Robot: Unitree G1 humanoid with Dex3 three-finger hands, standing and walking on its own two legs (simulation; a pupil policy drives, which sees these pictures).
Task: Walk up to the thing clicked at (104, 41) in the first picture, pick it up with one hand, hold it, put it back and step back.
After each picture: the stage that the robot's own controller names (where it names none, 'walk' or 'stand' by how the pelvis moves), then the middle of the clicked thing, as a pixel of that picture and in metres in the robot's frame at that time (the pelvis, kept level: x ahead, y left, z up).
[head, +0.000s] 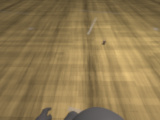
stand; (104, 42) +1.79 -0.34 -0.72
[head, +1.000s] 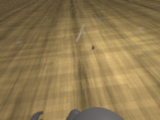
walk; (93, 47) +1.71 +0.07 -0.70
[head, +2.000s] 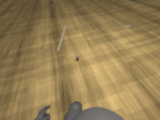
walk; (77, 58) +1.14 +0.34 -0.71
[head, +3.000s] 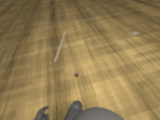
walk; (76, 73) +0.76 +0.29 -0.72
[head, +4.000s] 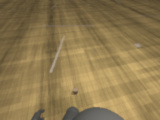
walk; (75, 91) +0.49 +0.20 -0.70
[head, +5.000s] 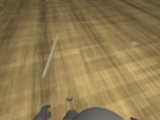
stand; (70, 97) +0.34 +0.23 -0.71
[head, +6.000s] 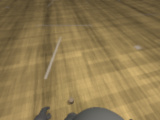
stand; (71, 100) +0.33 +0.20 -0.72
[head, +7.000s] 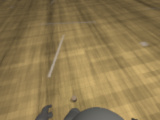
stand; (74, 98) +0.33 +0.20 -0.72
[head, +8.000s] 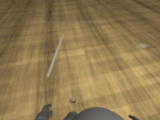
stand; (73, 99) +0.31 +0.18 -0.72
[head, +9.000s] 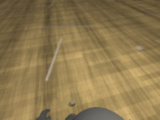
stand; (72, 102) +0.31 +0.19 -0.72
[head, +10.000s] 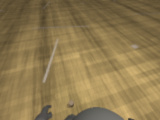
stand; (71, 103) +0.30 +0.20 -0.73
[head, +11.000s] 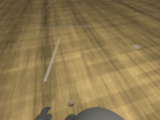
stand; (71, 102) +0.31 +0.21 -0.73
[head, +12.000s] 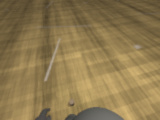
stand; (72, 102) +0.31 +0.21 -0.73
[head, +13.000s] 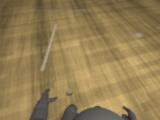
go down; (70, 92) +0.33 +0.20 -0.69
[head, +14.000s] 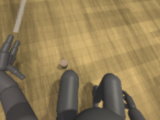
go down; (64, 64) +0.41 +0.21 -0.30
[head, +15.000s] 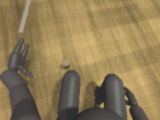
close in; (66, 64) +0.41 +0.20 -0.30
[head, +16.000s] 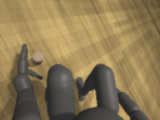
close in; (38, 58) +0.40 +0.24 -0.22
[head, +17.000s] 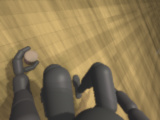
close; (30, 58) +0.39 +0.25 -0.22
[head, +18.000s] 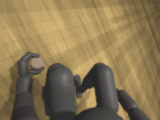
lift; (36, 63) +0.35 +0.23 -0.22
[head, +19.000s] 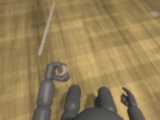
lift; (63, 74) +0.31 +0.18 -0.02
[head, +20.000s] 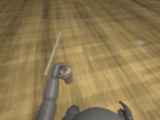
hold; (67, 75) +0.32 +0.17 +0.01
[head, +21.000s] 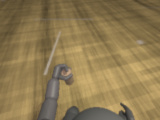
hold; (68, 77) +0.32 +0.16 -0.02
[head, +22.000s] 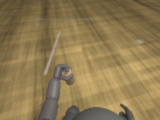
hold; (68, 77) +0.32 +0.16 -0.02
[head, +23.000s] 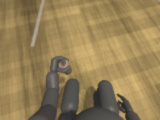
crouch; (65, 67) +0.37 +0.17 -0.11
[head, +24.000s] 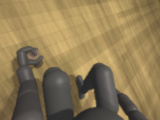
lower; (36, 59) +0.39 +0.23 -0.22
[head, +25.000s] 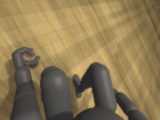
lower; (31, 59) +0.39 +0.24 -0.23
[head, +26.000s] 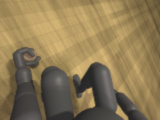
lower; (32, 59) +0.39 +0.24 -0.22
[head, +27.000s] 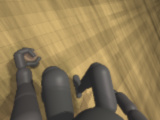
lower; (32, 60) +0.39 +0.24 -0.23
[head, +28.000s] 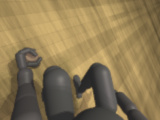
loosen; (33, 60) +0.39 +0.24 -0.23
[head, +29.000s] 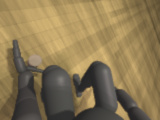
withdraw; (34, 61) +0.37 +0.22 -0.22
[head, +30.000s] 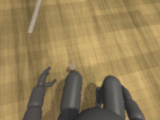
walk; (72, 67) +0.39 +0.16 -0.34
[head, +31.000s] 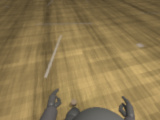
stand; (74, 102) +0.31 +0.15 -0.66
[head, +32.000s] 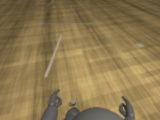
stand; (73, 102) +0.31 +0.16 -0.67
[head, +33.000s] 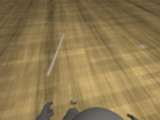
stand; (74, 100) +0.32 +0.15 -0.70
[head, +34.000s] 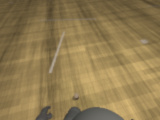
walk; (76, 96) +0.34 +0.16 -0.71
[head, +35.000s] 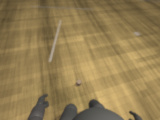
walk; (78, 82) +0.48 +0.07 -0.71
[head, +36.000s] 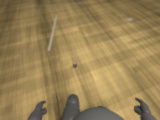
walk; (75, 64) +0.76 +0.25 -0.68
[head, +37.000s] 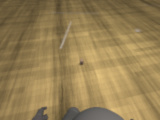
stand; (81, 62) +0.97 +0.17 -0.71
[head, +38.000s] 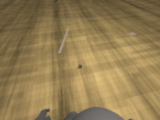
stand; (80, 65) +0.98 +0.18 -0.72
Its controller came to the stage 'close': yes
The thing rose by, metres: 0.70
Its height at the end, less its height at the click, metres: +0.00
